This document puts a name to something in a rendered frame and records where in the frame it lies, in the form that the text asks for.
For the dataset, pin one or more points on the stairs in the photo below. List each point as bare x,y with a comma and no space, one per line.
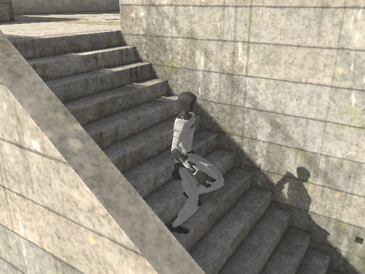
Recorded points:
131,117

